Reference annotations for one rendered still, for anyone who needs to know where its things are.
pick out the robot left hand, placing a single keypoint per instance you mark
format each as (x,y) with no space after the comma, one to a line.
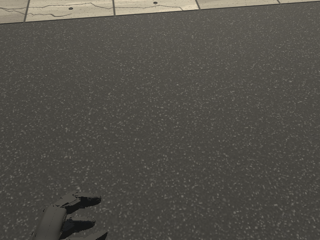
(56,224)

